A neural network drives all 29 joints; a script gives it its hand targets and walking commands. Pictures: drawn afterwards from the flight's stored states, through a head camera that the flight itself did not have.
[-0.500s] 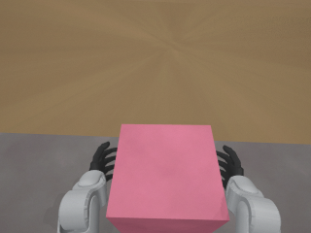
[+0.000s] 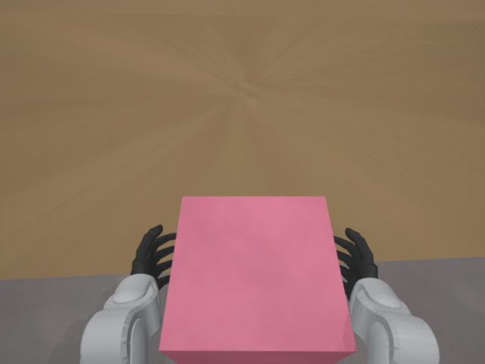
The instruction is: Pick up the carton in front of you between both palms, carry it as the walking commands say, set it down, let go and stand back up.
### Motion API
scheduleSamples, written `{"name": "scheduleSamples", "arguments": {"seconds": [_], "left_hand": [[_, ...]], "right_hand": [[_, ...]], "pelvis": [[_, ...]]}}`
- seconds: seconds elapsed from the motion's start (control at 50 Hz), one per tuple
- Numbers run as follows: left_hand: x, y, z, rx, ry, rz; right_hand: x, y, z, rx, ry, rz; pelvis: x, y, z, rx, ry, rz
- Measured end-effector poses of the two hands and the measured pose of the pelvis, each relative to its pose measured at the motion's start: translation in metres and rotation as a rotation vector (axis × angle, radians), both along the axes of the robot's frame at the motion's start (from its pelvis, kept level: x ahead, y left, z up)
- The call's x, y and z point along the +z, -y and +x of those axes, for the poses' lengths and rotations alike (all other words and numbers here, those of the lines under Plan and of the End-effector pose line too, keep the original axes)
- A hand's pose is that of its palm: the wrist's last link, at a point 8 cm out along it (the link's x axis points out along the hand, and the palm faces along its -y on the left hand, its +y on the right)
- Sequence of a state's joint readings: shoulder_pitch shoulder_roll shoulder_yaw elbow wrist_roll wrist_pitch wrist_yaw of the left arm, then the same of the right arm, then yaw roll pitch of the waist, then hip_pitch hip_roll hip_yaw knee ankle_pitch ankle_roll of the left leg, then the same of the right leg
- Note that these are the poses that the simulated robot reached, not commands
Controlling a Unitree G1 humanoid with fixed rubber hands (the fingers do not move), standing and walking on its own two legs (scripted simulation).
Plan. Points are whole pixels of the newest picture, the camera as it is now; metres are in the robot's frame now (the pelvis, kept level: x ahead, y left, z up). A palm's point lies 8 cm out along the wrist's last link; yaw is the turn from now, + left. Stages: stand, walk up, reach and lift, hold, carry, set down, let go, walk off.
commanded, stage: carry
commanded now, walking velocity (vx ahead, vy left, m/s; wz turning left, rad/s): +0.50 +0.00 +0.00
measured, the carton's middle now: (252, 292) +0.24 -0.01 +0.02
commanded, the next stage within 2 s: none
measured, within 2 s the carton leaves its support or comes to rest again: neither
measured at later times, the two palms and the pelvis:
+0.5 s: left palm (183, 140) +0.55 +0.14 +0.09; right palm (318, 142) +0.56 -0.16 +0.09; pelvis +0.34 -0.02 +0.00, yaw +3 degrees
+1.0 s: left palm (186, 49) +0.97 +0.19 +0.13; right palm (284, 52) +0.97 -0.12 +0.13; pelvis +0.66 +0.03 +0.00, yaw +2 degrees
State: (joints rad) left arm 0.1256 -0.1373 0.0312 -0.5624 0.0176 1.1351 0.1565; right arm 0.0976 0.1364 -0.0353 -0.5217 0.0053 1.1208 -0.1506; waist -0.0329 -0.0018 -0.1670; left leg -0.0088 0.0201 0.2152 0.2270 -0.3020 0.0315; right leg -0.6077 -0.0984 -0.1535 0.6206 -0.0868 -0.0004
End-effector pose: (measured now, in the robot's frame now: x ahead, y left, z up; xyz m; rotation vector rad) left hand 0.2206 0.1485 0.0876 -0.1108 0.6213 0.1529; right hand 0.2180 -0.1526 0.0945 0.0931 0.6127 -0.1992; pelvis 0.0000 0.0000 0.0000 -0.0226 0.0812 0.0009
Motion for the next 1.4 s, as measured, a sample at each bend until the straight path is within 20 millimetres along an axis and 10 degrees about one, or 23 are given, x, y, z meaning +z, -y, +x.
{"name": "scheduleSamples", "arguments": {"seconds": [0.2,0.42,0.64,0.92,1.14,1.4], "left_hand": [[-0.038,0.019,0.134,0.067,-0.092,0.026],[-0.005,0.014,0.263,0.087,-0.05,0.028],[-0.006,-0.025,0.452,0.039,0.103,-0.026],[0.04,-0.042,0.678,0.062,0.103,-0.013],[0.018,-0.03,0.876,0.149,0.07,0.033],[0.025,-0.036,1.035,0.165,0.11,-0.039]], "right_hand": [[-0.049,0.018,0.155,0.075,-0.093,0.027],[-0.017,0.012,0.29,0.101,-0.05,0.023],[-0.004,-0.025,0.461,0.036,0.103,-0.011],[0.04,-0.038,0.677,-0.014,0.108,0.002],[0.001,-0.023,0.899,0.024,0.068,0.036],[0.011,-0.032,1.068,0.003,0.098,0.089]], "pelvis": [[-0.023,0.032,0.142,0.055,0.015,0.001],[0.007,0.029,0.278,0.051,0.001,0.043],[-0.031,-0.017,0.448,0.013,0.033,0.041],[0.003,-0.036,0.607,0.018,0.003,0.005],[-0.026,-0.008,0.765,0.044,0.009,0.01],[0.007,-0.007,0.924,0.027,-0.035,0.036]]}}
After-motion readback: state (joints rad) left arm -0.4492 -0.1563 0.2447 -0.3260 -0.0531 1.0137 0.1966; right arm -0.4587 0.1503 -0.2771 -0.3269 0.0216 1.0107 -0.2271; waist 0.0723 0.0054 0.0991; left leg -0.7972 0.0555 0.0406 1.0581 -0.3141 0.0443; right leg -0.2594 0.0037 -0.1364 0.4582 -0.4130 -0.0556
